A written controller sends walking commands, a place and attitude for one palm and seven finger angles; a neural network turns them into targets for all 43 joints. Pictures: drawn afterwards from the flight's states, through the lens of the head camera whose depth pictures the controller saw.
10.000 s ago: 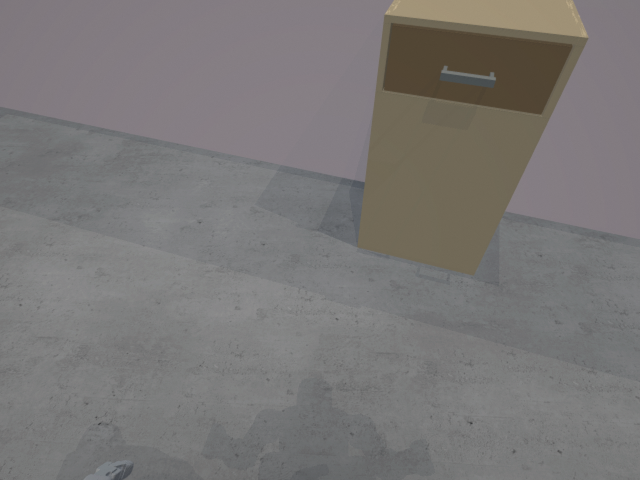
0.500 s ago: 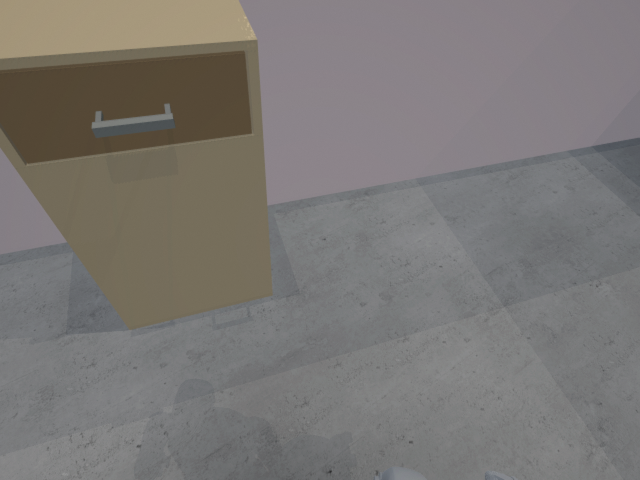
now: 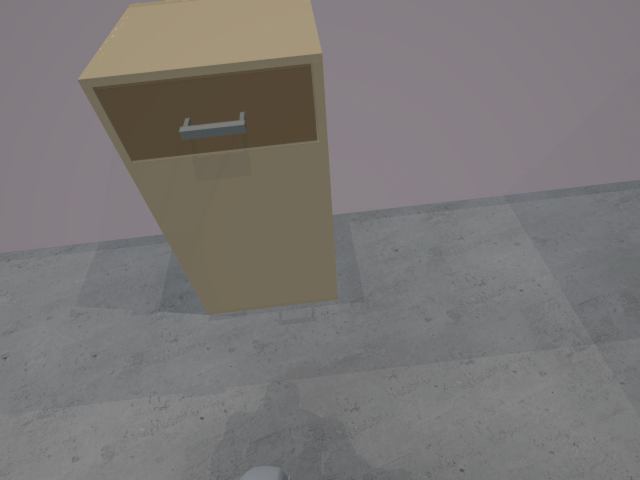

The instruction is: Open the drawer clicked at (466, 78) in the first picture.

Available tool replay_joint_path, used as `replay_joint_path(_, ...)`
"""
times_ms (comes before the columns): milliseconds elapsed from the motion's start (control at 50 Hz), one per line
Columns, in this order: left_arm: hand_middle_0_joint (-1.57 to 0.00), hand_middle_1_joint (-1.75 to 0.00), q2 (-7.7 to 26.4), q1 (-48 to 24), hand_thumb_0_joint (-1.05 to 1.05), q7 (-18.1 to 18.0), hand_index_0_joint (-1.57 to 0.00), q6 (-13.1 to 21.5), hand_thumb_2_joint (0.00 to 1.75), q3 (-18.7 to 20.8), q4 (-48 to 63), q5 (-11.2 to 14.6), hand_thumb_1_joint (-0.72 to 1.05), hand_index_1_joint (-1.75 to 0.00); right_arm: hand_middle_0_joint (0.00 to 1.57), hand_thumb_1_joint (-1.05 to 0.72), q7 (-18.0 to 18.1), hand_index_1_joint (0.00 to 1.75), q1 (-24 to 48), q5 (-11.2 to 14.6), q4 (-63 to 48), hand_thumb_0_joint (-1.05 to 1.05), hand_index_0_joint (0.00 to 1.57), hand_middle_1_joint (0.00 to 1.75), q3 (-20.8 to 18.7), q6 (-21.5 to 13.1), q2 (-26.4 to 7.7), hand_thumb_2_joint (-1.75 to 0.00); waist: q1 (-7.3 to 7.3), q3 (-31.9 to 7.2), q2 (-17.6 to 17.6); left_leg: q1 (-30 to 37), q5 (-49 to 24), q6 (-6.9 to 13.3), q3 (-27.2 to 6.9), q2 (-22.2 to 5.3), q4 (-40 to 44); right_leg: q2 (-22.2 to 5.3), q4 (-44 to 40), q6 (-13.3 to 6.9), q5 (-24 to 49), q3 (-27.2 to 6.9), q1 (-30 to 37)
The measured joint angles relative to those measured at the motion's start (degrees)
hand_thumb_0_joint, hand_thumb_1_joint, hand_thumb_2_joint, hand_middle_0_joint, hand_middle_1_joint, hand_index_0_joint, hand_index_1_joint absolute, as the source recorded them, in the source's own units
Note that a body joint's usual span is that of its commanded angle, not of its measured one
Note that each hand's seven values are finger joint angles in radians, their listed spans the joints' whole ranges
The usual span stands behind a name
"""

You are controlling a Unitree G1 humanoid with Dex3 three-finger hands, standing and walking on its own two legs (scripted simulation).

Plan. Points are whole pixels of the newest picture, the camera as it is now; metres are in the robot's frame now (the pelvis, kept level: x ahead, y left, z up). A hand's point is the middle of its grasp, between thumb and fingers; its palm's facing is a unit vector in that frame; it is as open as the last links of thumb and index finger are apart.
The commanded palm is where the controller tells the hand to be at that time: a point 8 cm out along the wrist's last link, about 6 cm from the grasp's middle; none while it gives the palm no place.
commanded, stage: take the last steps up to it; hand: left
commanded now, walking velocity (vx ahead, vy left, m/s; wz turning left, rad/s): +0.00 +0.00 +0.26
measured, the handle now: (214, 124) +0.79 +0.26 +0.03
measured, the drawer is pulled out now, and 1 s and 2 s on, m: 0.00 0.00 0.00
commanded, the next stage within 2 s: come to a stop and stand still in 1.06 s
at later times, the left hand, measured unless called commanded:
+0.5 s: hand out of the picture +0.06 +0.24 -0.17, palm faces +0.07 -0.98 -0.18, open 7.4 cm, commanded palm none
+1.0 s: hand (249, 417) +0.25 +0.14 -0.17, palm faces +0.07 -0.98 -0.21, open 7.2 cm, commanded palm none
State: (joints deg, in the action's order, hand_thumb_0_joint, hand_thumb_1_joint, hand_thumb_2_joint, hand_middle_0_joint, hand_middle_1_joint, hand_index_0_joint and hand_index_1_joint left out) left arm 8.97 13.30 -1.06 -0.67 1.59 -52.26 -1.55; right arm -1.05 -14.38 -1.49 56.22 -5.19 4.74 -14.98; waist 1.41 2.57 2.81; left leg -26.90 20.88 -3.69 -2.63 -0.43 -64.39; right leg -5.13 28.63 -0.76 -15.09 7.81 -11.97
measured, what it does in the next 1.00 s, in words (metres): walks ahead: left foot, then right foot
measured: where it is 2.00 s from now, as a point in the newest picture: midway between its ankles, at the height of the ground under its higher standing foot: outside the picture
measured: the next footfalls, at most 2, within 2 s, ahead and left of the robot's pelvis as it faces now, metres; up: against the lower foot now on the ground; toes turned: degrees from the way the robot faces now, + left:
left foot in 0.20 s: +0.01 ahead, +0.15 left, +0.00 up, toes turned +6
right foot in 0.70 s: +0.27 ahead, -0.12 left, +0.00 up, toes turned -8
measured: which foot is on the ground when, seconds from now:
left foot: up 0.00-0.18, down 0.20-0.70, up 0.72-1.00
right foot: down 0.00-0.20, up 0.22-0.68, down 0.70-1.00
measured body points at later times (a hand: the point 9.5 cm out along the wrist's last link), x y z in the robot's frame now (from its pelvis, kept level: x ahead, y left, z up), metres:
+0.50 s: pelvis +0.05 +0.04 +0.00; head +0.05 +0.06 +0.45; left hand +0.06 +0.29 -0.16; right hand +0.03 -0.18 -0.15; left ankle -0.03 +0.15 -0.74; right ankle +0.12 -0.10 -0.66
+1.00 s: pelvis +0.21 -0.04 +0.00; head +0.21 -0.05 +0.45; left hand +0.24 +0.19 -0.15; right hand +0.26 -0.28 -0.16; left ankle +0.25 +0.09 -0.69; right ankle +0.24 -0.12 -0.74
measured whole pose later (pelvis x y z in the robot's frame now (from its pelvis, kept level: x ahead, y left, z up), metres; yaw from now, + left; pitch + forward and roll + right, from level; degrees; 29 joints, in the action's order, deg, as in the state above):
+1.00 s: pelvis +0.21 -0.04 +0.00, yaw +2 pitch -1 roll -1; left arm 9.1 14.1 -0.7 3.2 2.4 -62.2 -1.6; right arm 0.1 -14.3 -1.8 59.5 -3.6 -0.3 -10.3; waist 1.2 0.0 2.0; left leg -28.9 16.4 -1.2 4.2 -6.9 -55.1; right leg 0.7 23.2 -4.2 -11.3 11.0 -10.9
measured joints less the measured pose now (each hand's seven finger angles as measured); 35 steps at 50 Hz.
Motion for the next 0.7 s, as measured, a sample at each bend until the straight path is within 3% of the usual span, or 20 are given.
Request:
replay_joint_path(120, -0.20, -0.30, 0.63, 2.21, 0.00, 0.27, -0.21, 0.57, 0.90, 0.44, -2.34, -0.63, 0.90, -0.30, 0.20, -0.91, 0.41, 0.29, 1.88, 0.36, 1.25, 0.00, 0.20, 0.30, 1.02, -0.54, 0.98, -0.90, -2.20, 0.47, -2.30, 7.42, 4.67, 0.19, 2.62, -1.36, 16.09, -1.50, 0.43, 0.96, 0.14, 1.68, -0.84)
replay_joint_path(180, -0.20, -0.30, 1.68, 4.03, 0.00, 0.51, -0.21, 0.49, 0.90, 0.84, -4.26, -0.49, 0.90, -0.30, 0.20, -0.91, 0.46, 0.29, 2.28, 0.30, 0.98, 0.00, 0.20, 0.30, 1.83, -2.36, 1.92, -0.90, -3.09, -0.30, -3.41, 13.16, 1.86, 1.30, 5.03, -1.17, 28.37, -2.05, 2.25, 2.13, -0.79, 2.45, -1.65)
replay_joint_path(200, -0.20, -0.30, 1.95, 4.99, 0.00, 0.63, -0.20, 0.27, 0.90, 0.96, -4.82, -0.20, 0.90, -0.30, 0.20, -0.91, 0.47, 0.29, 1.95, 0.23, 0.61, 0.00, 0.20, 0.30, 2.09, -3.33, 1.98, -0.90, -3.10, -1.13, -3.07, 15.23, 0.56, 2.13, 4.78, -1.42, 33.33, -1.76, 4.15, 2.43, -2.10, 2.82, -2.62)
replay_joint_path(240, -0.20, -0.30, 3.16, 5.99, 0.00, 0.73, -0.20, -0.79, 0.90, 1.36, -6.83, -0.02, 0.90, -0.30, 0.20, -0.91, 0.78, 0.29, 2.10, -0.09, 0.90, 0.00, 0.20, 0.30, 2.47, -4.58, 3.61, -0.90, -3.35, -1.43, -4.86, 15.44, -1.10, 3.75, 5.43, -0.69, 32.45, -1.60, 11.59, 2.52, -9.31, 0.24, -5.32)
replay_joint_path(280, -0.20, -0.30, 3.83, 7.17, 0.00, 1.04, -0.20, -1.63, 0.90, 1.63, -8.59, -0.33, 0.90, -0.30, 0.20, -0.91, 0.98, 0.29, 0.98, -0.39, 0.79, 0.00, 0.20, 0.30, 3.20, -5.29, 5.05, -0.90, -3.08, -2.33, -5.41, 17.39, -0.79, 4.55, 6.05, -0.91, 33.53, -0.35, 19.96, 2.13, -11.28, -1.60, -8.47)
replay_joint_path(340, -0.20, -0.30, 4.06, 7.14, 0.01, 1.95, -0.20, -1.65, 0.90, 1.75, -10.23, -0.53, 0.91, -0.30, 0.20, -0.92, 2.04, 0.30, -1.62, -0.37, 1.39, 0.00, 0.20, 0.30, 3.59, -6.24, 6.24, -0.90, -2.00, -3.04, -4.83, 21.19, -2.38, 4.67, 5.65, -1.12, 38.65, 0.35, 28.39, 2.20, -6.87, -2.72, -12.80)
replay_joint_path(440, -0.20, -0.30, 3.84, 4.80, 0.01, 2.53, -0.20, -0.69, 0.90, 1.73, -9.81, -0.29, 0.91, -0.30, 0.21, -0.92, 2.47, 0.30, -5.85, 0.10, 4.00, 0.00, 0.21, 0.30, 4.11, -7.29, 7.01, -0.90, -1.68, -2.22, -4.51, 26.21, -4.18, 4.66, 5.79, -0.72, 45.16, -0.31, 32.66, 3.36, -0.02, -4.45, -18.67)
replay_joint_path(500, -0.20, -0.30, 3.54, 2.86, 0.00, 2.57, -0.20, -0.86, 0.90, 1.78, -9.34, -0.16, 0.91, -0.30, 0.21, -0.92, 2.67, 0.30, -8.17, 0.14, 5.58, 0.00, 0.21, 0.30, 4.14, -7.43, 7.63, -0.90, -1.25, -1.59, -4.58, 28.30, -3.62, 4.17, 6.40, -0.69, 46.75, -0.83, 31.47, 3.83, 2.04, -4.54, -20.87)
replay_joint_path(580, -0.20, -0.30, 2.92, -0.47, 0.00, 2.90, -0.20, -0.97, 0.90, 1.62, -8.68, 0.09, 0.91, -0.30, 0.21, -0.91, 2.80, 0.30, -10.75, -0.27, 7.29, 0.00, 0.21, 0.30, 3.87, -7.47, 8.00, -0.90, 0.33, -0.37, -4.10, 30.53, -1.60, 2.89, 7.09, -1.46, 47.07, -1.19, 22.63, 3.43, 2.52, -3.38, -20.49)
replay_joint_path(660, -0.20, -0.30, 2.12, -3.92, 0.00, 3.20, -0.20, 0.08, 0.90, 1.45, -7.59, 0.35, 0.91, -0.30, 0.21, -0.91, 2.69, 0.30, -12.59, -0.59, 8.95, 0.00, 0.21, 0.30, 3.41, -7.16, 7.41, -0.90, 2.15, 0.84, -2.56, 31.77, 2.70, 0.65, 7.67, -3.53, 44.01, 0.08, 11.24, 1.69, 1.77, -1.60, -16.38)
replay_joint_path(700, -0.20, -0.30, 2.13, -4.94, 0.00, 3.30, -0.20, 1.94, 0.90, 1.39, -6.71, 0.23, 0.91, -0.30, 0.21, -0.91, 2.44, 0.30, -13.74, -0.30, 9.85, 0.00, 0.21, 0.30, 3.22, -6.89, 7.22, -0.90, 2.11, 1.03, -2.05, 30.10, 6.78, 0.12, 7.56, -4.99, 36.89, 1.23, 5.56, 0.24, 5.40, -0.74, -12.50)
